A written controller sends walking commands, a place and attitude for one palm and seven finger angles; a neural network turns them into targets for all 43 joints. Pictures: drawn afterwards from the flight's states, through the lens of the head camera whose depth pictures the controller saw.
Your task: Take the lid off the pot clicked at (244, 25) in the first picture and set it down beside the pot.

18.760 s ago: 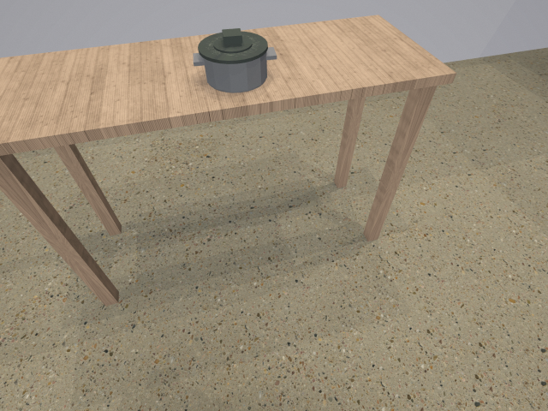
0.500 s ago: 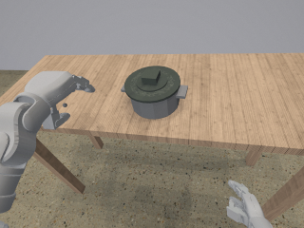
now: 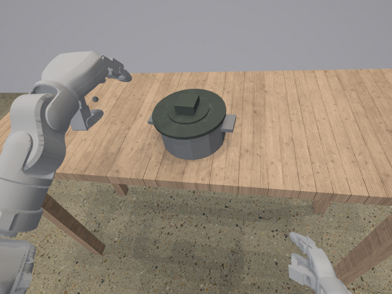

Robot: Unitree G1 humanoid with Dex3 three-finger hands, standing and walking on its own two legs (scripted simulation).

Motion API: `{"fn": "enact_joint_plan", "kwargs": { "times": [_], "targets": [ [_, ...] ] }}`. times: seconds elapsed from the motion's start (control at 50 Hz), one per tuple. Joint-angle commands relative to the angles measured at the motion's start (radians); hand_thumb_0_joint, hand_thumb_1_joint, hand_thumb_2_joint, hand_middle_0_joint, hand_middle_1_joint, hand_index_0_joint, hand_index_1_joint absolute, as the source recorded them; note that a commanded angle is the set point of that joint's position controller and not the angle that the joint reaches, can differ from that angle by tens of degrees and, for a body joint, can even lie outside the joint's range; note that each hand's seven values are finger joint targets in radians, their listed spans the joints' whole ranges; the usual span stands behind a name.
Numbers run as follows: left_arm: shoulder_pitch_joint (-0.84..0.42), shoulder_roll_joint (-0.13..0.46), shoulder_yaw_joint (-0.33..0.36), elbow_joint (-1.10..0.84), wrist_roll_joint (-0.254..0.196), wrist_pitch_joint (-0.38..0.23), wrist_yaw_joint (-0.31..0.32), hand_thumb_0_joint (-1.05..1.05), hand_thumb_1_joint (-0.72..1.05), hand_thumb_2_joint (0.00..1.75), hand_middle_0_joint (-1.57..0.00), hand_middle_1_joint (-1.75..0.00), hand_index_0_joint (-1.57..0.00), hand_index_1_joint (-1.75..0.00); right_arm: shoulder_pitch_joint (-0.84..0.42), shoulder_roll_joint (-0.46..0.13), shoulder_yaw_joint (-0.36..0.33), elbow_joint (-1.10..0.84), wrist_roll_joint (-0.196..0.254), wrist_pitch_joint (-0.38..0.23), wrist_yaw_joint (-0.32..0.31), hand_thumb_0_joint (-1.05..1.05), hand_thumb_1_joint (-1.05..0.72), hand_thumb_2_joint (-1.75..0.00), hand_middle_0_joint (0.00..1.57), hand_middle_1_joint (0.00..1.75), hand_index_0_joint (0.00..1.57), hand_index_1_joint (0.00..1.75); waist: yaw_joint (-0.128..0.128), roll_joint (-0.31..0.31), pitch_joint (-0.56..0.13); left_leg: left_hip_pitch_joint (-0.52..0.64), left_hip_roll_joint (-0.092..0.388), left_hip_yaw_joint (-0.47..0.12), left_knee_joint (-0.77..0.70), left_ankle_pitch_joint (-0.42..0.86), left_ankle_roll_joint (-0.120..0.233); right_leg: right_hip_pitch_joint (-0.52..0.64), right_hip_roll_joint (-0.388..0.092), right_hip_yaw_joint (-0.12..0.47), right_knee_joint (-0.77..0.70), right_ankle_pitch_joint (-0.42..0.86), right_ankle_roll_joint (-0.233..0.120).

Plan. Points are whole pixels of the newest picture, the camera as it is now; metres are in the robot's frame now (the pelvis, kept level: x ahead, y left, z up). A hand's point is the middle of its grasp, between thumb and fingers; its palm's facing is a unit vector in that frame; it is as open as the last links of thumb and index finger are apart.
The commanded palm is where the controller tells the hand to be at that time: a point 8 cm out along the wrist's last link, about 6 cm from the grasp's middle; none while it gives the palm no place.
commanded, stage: move the open hand above the knob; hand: left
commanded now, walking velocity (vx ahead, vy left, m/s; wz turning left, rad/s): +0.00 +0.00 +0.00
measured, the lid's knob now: (187, 103) +0.49 +0.07 +0.15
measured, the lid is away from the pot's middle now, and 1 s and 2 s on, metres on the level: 0.00 0.00 0.00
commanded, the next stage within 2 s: none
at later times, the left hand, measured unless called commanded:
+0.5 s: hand (165, 124) +0.38 +0.09 +0.18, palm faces -0.09 +0.07 -0.99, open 10.2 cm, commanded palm +0.38 +0.12 +0.28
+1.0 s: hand (167, 66) +0.47 +0.09 +0.25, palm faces +0.01 -0.10 -1.00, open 10.2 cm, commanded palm +0.43 +0.08 +0.28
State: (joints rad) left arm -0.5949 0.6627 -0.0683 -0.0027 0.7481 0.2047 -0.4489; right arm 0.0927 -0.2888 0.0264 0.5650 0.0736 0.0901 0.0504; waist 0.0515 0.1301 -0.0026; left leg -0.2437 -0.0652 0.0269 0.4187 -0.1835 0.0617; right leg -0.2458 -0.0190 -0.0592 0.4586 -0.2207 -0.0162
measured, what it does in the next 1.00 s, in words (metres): stands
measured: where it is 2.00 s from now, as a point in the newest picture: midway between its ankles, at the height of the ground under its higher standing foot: outside the picture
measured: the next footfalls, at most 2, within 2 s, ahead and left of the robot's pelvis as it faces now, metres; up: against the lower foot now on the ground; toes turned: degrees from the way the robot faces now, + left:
none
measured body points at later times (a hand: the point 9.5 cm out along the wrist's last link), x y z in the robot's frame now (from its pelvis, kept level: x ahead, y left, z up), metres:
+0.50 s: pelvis +0.01 +0.00 +0.00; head +0.03 -0.05 +0.44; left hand +0.38 +0.08 +0.24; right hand +0.22 -0.22 -0.11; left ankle +0.02 +0.08 -0.74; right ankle +0.01 -0.11 -0.74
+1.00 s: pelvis +0.02 -0.01 +0.00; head +0.03 -0.07 +0.45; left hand +0.46 +0.09 +0.30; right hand +0.20 -0.24 -0.12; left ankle +0.02 +0.08 -0.74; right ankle +0.01 -0.11 -0.74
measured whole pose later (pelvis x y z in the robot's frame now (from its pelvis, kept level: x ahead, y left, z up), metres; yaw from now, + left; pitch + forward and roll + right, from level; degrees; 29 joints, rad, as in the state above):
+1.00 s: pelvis +0.02 -0.01 +0.00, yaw -1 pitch +4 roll +1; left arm -0.97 0.45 -0.28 0.44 0.80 0.33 -0.33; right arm 0.11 -0.27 0.05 0.62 0.08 0.14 0.05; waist -0.01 0.11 -0.06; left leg -0.26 -0.05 0.04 0.41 -0.21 0.04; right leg -0.28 0.00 -0.04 0.47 -0.25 -0.03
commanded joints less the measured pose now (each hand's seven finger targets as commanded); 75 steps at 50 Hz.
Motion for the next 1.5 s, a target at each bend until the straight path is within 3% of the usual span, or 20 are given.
{"fn": "enact_joint_plan", "kwargs": {
  "times": [0.0, 0.04, 0.12, 0.14, 0.24, 0.32, 0.36, 0.42, 0.44, 0.56, 0.66, 0.74, 0.78, 0.92, 0.98, 1.12, 1.22, 1.32, 1.42, 1.48],
  "targets": [
    [-0.063, -0.190, -0.197, -0.249, -0.020, 0.016, -0.018, 0.00, -0.39, 1.64, -0.86, -0.08, -0.86, -0.08, -0.222, -0.073, -0.031, -0.228, 0.033, -0.014, 0.049, 0.00, -0.90, -0.90, 0.20, 0.30, 0.20, 0.30, -0.030, -0.180, -0.230, 0.111, 0.030, -0.027, -0.016, 0.150, -0.016, 0.007, 0.010, 0.000, -0.053, 0.153, -0.010],
    [-0.240, -0.050, -0.125, -0.312, 0.023, 0.008, 0.002, 0.00, -0.39, 1.64, -0.86, -0.08, -0.86, -0.08, -0.211, -0.077, -0.021, -0.224, 0.028, -0.005, 0.040, 0.00, -0.90, -0.90, 0.20, 0.30, 0.20, 0.30, -0.046, -0.188, -0.253, 0.112, 0.035, -0.032, -0.028, 0.108, -0.007, 0.011, 0.017, 0.006, -0.055, 0.104, -0.013],
    [-0.788, 0.607, 0.364, -0.390, 0.107, -0.025, 0.125, 0.00, -0.39, 1.64, -0.86, -0.08, -0.86, -0.08, -0.133, -0.096, -0.011, -0.140, -0.014, -0.066, -0.030, 0.00, -0.90, -0.90, 0.20, 0.30, 0.20, 0.30, -0.001, -0.009, -0.458, 0.162, 0.033, -0.080, -0.010, 0.189, -0.006, 0.169, 0.017, 0.065, 0.002, 0.173, -0.039],
    [-0.841, 0.479, 0.249, -0.357, 0.114, -0.018, 0.136, 0.00, -0.39, 1.64, -0.86, -0.08, -0.86, -0.08, -0.146, -0.040, 0.005, -0.150, -0.015, -0.080, -0.041, 0.00, -0.90, -0.90, 0.20, 0.30, 0.20, 0.30, 0.006, 0.009, -0.542, 0.175, 0.025, -0.079, -0.025, 0.264, -0.010, 0.230, 0.022, 0.071, 0.015, 0.226, -0.042],
    [-0.214, 0.045, 0.024, 0.167, 0.019, 0.042, 0.077, 0.00, -0.39, 1.64, -0.86, -0.08, -0.86, -0.08, -0.109, -0.076, -0.010, -0.125, 0.002, -0.009, 0.011, 0.00, -0.90, -0.90, 0.20, 0.30, 0.20, 0.30, 0.011, -0.215, -0.254, 0.048, 0.034, -0.026, -0.038, 0.228, -0.039, 0.100, 0.010, 0.019, -0.033, 0.237, -0.026],
    [-0.074, -0.344, -0.300, -0.158, -0.025, 0.052, 0.020, 0.00, -0.39, 1.64, -0.86, -0.08, -0.86, -0.08, -0.228, -0.065, -0.029, -0.254, 0.046, 0.021, 0.070, 0.00, -0.90, -0.90, 0.20, 0.30, 0.20, 0.30, -0.050, -0.209, -0.276, 0.116, 0.033, -0.011, 0.030, 0.229, -0.014, 0.030, 0.010, 0.011, -0.019, 0.237, -0.020],
    [-0.382, -0.175, -0.245, -0.285, 0.031, 0.045, 0.032, 0.00, -0.39, 1.64, -0.86, -0.08, -0.86, -0.08, -0.237, -0.063, -0.025, -0.234, 0.042, 0.025, 0.059, 0.00, -0.90, -0.90, 0.20, 0.30, 0.20, 0.30, -0.072, -0.185, -0.290, 0.129, 0.039, -0.021, -0.002, 0.150, -0.005, 0.002, 0.014, 0.000, -0.028, 0.143, -0.014],
    [-0.915, 0.483, 0.231, -0.396, 0.103, 0.012, 0.138, 0.00, -0.39, 1.64, -0.86, -0.08, -0.86, -0.08, -0.150, -0.098, -0.022, -0.151, 0.004, -0.026, -0.008, 0.00, -0.90, -0.90, 0.20, 0.30, 0.20, 0.30, -0.041, -0.058, -0.455, 0.162, 0.037, -0.064, 0.002, 0.134, 0.001, 0.136, 0.019, 0.063, 0.000, 0.148, -0.028],
    [-1.022, 0.451, 0.185, -0.360, 0.131, 0.007, 0.157, 0.00, -0.39, 1.64, -0.86, -0.08, -0.86, -0.08, -0.138, -0.051, 0.001, -0.147, -0.007, -0.059, -0.030, 0.00, -0.90, -0.90, 0.20, 0.30, 0.20, 0.30, -0.024, -0.024, -0.558, 0.172, 0.022, -0.072, -0.006, 0.201, -0.001, 0.205, 0.022, 0.074, 0.024, 0.202, -0.035],
    [-0.422, 0.053, -0.008, 0.281, 0.035, 0.054, 0.137, 0.00, -0.39, 1.64, -0.86, -0.08, -0.86, -0.08, -0.084, -0.070, 0.002, -0.085, -0.002, -0.003, -0.015, 0.00, -0.90, -0.90, 0.20, 0.30, 0.20, 0.30, -0.001, -0.219, -0.268, 0.022, 0.032, -0.012, -0.044, 0.209, -0.035, 0.137, 0.003, 0.033, -0.029, 0.264, -0.022],
    [-0.303, -0.332, -0.329, -0.027, 0.031, 0.091, 0.057, 0.00, -0.39, 1.64, -0.86, -0.08, -0.86, -0.08, -0.228, -0.067, -0.027, -0.217, 0.043, 0.055, 0.065, 0.00, -0.90, -0.90, 0.20, 0.30, 0.20, 0.30, -0.062, -0.217, -0.305, 0.075, 0.032, 0.017, 0.019, 0.228, -0.014, 0.064, 0.004, 0.015, -0.022, 0.290, -0.015],
    [-0.967, 0.245, 0.023, -0.244, 0.125, 0.069, 0.130, 0.00, -0.39, 1.64, -0.86, -0.08, -0.86, -0.08, -0.154, -0.074, -0.018, -0.172, 0.015, 0.018, 0.008, 0.00, -0.90, -0.90, 0.20, 0.30, 0.20, 0.30, -0.063, -0.138, -0.504, 0.135, 0.019, -0.025, 0.000, 0.194, 0.008, 0.188, 0.013, 0.071, -0.001, 0.265, -0.015],
    [-1.145, 0.318, 0.064, -0.121, 0.134, 0.067, 0.163, 0.00, -0.39, 1.64, -0.86, -0.08, -0.86, -0.08, -0.111, -0.052, -0.004, -0.105, 0.004, -0.036, -0.036, 0.00, -0.90, -0.90, 0.20, 0.30, 0.20, 0.30, -0.064, -0.070, -0.525, 0.151, 0.019, -0.043, -0.004, 0.217, 0.004, 0.207, 0.011, 0.079, 0.012, 0.303, -0.025],
    [-0.447, -0.161, -0.149, 0.507, 0.031, 0.117, 0.136, 0.00, -0.39, 1.64, -0.86, -0.08, -0.86, -0.08, -0.059, -0.082, -0.015, -0.072, 0.011, 0.007, -0.006, 0.00, -0.90, -0.90, 0.20, 0.30, 0.20, 0.30, -0.049, -0.280, -0.245, -0.002, 0.027, 0.001, -0.023, 0.197, -0.026, 0.107, -0.002, 0.038, -0.030, 0.328, -0.011],
    [-0.523, -0.331, -0.326, 0.304, 0.068, 0.137, 0.089, 0.00, -0.39, 1.64, -0.86, -0.08, -0.86, -0.08, -0.158, -0.076, -0.021, -0.149, 0.032, 0.043, 0.026, 0.00, -0.90, -0.90, 0.20, 0.30, 0.20, 0.30, -0.079, -0.237, -0.294, 0.036, 0.023, 0.019, 0.003, 0.182, -0.015, 0.064, -0.001, 0.024, -0.024, 0.304, -0.011],
    [-1.208, 0.265, 0.055, -0.030, 0.113, 0.095, 0.142, 0.00, -0.39, 1.64, -0.86, -0.08, -0.86, -0.08, -0.075, -0.066, -0.023, -0.093, -0.003, -0.038, -0.027, 0.00, -0.90, -0.90, 0.20, 0.30, 0.20, 0.30, -0.069, -0.077, -0.621, 0.168, 0.009, -0.049, 0.027, 0.351, 0.020, 0.282, -0.001, 0.089, 0.029, 0.512, -0.024],
    [-0.550, -0.073, -0.081, 0.543, 0.049, 0.137, 0.126, 0.00, -0.39, 1.64, -0.86, -0.08, -0.86, -0.08, -0.051, -0.078, -0.012, -0.059, 0.004, -0.008, -0.018, 0.00, -0.90, -0.90, 0.20, 0.30, 0.20, 0.30, -0.035, -0.282, -0.272, 0.010, 0.026, -0.001, -0.029, 0.250, -0.017, 0.152, 0.000, 0.042, -0.017, 0.398, -0.013],
    [-0.560, -0.274, -0.293, 0.201, 0.070, 0.134, 0.064, 0.00, -0.39, 1.64, -0.86, -0.08, -0.86, -0.08, -0.173, -0.074, -0.027, -0.178, 0.033, 0.043, 0.020, 0.00, -0.90, -0.90, 0.20, 0.30, 0.20, 0.30, -0.075, -0.244, -0.350, 0.073, 0.024, 0.017, 0.010, 0.229, 0.003, 0.119, -0.011, 0.038, -0.019, 0.363, -0.012],
    [-1.280, 0.158, -0.057, -0.123, 0.099, 0.089, 0.124, 0.00, -0.39, 1.64, -0.86, -0.08, -0.86, -0.08, -0.118, -0.062, -0.026, -0.128, 0.015, -0.035, -0.024, 0.00, -0.90, -0.90, 0.20, 0.30, 0.20, 0.30, -0.100, -0.045, -0.575, 0.232, 0.012, -0.059, 0.020, 0.264, 0.025, 0.164, 0.010, 0.072, 0.002, 0.357, -0.026],
    [-1.119, 0.103, -0.051, 0.228, 0.109, 0.124, 0.157, 0.00, -0.39, 1.64, -0.86, -0.08, -0.86, -0.08, -0.041, -0.052, -0.009, -0.041, 0.006, -0.064, -0.042, 0.00, -0.90, -0.90, 0.20, 0.30, 0.20, 0.30, -0.082, -0.111, -0.482, 0.182, 0.018, -0.057, -0.017, 0.264, 0.000, 0.141, 0.028, 0.043, 0.005, 0.329, -0.031]
  ]
}}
